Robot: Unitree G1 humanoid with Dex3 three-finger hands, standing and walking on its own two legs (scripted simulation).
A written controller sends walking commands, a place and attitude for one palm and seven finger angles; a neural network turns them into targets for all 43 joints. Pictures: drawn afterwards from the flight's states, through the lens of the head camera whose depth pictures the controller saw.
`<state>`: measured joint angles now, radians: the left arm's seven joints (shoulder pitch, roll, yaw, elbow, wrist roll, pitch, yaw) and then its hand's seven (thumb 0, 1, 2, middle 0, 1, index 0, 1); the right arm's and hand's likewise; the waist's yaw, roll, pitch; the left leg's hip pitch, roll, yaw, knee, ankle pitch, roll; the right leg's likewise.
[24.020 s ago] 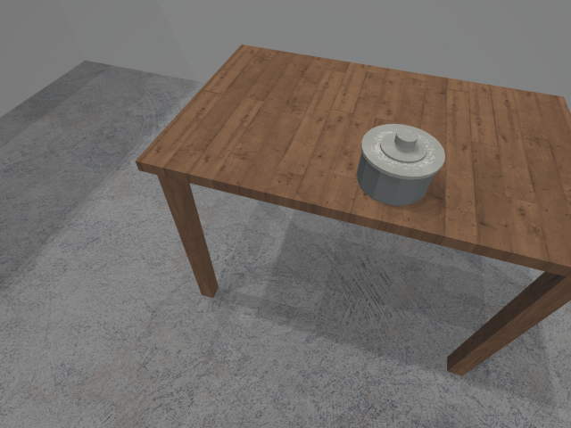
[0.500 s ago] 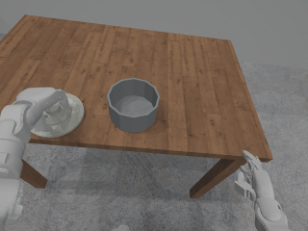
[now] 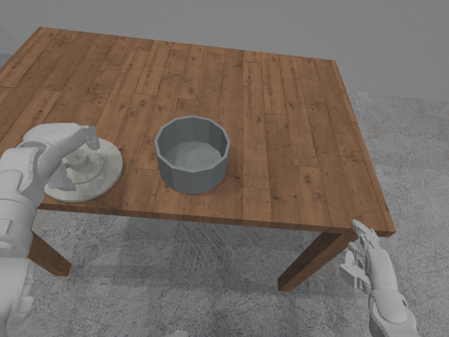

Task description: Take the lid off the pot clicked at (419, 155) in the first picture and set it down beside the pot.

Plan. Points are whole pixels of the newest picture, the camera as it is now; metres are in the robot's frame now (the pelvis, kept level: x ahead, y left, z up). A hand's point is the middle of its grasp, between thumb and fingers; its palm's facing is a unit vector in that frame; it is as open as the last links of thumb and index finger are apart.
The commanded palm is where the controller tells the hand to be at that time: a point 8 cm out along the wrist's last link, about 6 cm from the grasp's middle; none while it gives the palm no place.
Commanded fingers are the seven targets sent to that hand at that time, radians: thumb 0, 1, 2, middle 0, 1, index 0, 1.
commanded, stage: raise the empty hand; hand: left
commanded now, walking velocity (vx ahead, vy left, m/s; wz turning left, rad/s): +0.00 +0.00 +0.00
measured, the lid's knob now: (77, 159) +0.44 +0.33 +0.00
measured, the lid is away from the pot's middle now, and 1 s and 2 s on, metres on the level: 0.24 0.24 0.24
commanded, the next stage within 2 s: draw the hand back to the body in 1.10 s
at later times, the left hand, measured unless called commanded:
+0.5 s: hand (54, 143) +0.40 +0.32 +0.09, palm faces -0.39 -0.10 -0.92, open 11.0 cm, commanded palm +0.42 +0.32 +0.16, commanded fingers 0.00 -0.07 0.76 -0.40 -0.76 -0.40 -0.76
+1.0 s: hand (44, 116) +0.41 +0.32 +0.15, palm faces -0.34 -0.09 -0.94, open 11.0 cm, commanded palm +0.42 +0.32 +0.21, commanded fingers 0.00 -0.07 0.76 -0.40 -0.76 -0.40 -0.76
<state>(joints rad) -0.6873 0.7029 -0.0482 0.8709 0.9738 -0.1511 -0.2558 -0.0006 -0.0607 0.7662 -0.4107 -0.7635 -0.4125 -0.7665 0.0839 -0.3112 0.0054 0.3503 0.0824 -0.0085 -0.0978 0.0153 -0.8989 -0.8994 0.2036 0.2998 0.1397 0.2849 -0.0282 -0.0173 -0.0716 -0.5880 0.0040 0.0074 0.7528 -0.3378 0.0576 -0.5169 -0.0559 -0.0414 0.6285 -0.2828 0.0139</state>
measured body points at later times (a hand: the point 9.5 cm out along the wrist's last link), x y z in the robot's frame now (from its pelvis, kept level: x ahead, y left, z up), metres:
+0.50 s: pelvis +0.01 +0.00 +0.01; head +0.05 +0.02 +0.46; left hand +0.42 +0.33 +0.14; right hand +0.25 -0.26 +0.00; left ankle +0.02 +0.08 -0.72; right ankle +0.01 -0.18 -0.71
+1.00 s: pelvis +0.01 -0.01 +0.02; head +0.04 +0.00 +0.47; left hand +0.42 +0.32 +0.20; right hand +0.25 -0.26 +0.00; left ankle +0.02 +0.08 -0.72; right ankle +0.01 -0.18 -0.71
